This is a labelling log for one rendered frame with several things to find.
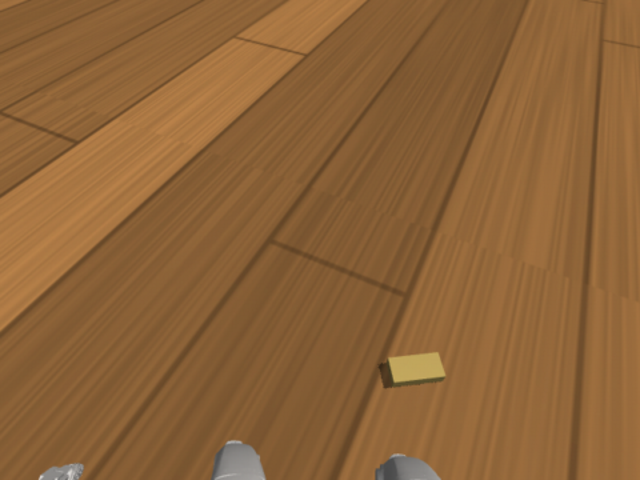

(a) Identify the left robot hand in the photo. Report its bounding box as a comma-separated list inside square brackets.
[39, 463, 84, 480]

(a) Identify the small box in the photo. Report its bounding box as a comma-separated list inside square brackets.
[386, 352, 446, 387]

